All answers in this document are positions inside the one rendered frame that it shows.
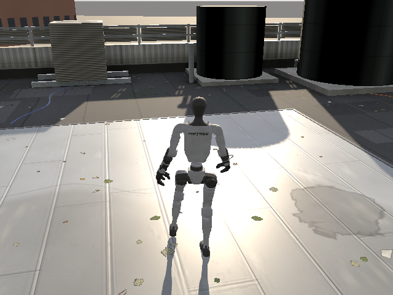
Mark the robot right upper arm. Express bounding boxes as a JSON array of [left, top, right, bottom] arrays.
[[211, 124, 227, 157]]

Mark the robot right foot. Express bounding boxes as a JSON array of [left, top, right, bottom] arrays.
[[200, 240, 210, 257]]

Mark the robot left upper arm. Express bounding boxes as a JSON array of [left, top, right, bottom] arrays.
[[167, 123, 186, 157]]

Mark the robot left hand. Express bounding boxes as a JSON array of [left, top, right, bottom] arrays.
[[156, 171, 170, 186]]

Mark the robot right forearm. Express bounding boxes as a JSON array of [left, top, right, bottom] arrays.
[[220, 148, 230, 166]]

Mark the robot left thigh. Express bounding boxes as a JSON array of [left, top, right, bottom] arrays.
[[175, 170, 188, 202]]

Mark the robot right hand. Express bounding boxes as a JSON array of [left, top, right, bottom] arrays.
[[216, 163, 230, 173]]

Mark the robot left forearm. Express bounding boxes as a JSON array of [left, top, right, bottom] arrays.
[[158, 148, 173, 173]]

